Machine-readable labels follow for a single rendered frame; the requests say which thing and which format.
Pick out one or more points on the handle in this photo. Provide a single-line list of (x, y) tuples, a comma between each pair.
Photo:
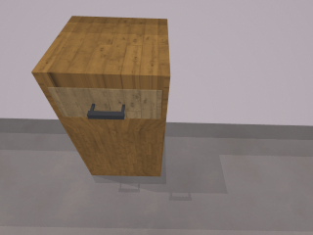
[(106, 114)]

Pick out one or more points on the cabinet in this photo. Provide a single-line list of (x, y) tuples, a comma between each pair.
[(111, 53)]

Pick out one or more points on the drawer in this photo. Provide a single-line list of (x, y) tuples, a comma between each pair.
[(75, 102)]

